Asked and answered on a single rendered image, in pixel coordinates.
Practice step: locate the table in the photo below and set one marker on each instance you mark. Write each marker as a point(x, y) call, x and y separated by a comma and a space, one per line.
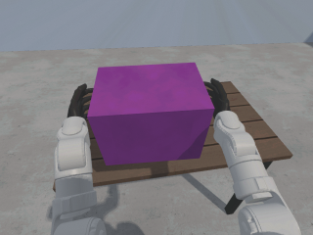
point(268, 144)

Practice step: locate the right robot forearm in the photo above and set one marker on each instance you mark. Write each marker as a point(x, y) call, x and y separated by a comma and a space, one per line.
point(251, 180)

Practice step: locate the left robot forearm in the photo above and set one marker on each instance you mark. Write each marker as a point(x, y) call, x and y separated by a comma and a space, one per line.
point(75, 194)

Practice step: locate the left robot hand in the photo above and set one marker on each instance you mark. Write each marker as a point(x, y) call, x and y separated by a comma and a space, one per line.
point(76, 108)

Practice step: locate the carton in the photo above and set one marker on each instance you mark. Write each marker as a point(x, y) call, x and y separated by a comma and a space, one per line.
point(150, 113)

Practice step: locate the left robot upper arm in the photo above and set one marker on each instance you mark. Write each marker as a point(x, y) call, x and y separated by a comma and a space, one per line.
point(85, 226)

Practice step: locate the right robot hand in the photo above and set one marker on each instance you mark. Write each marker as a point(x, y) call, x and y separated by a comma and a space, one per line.
point(219, 96)

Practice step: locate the right robot upper arm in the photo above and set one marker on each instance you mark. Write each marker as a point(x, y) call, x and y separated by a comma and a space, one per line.
point(267, 219)

